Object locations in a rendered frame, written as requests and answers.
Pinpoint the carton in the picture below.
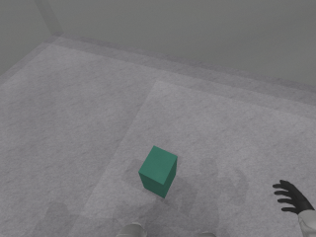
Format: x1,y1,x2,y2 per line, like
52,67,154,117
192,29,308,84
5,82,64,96
138,145,178,198

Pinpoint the robot right forearm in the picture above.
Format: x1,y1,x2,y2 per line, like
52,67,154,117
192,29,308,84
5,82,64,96
297,209,316,237

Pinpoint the robot left thigh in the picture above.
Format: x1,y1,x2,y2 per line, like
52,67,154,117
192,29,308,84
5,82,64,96
116,224,147,237

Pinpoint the right robot hand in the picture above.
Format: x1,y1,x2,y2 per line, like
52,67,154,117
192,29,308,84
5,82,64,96
273,180,315,215

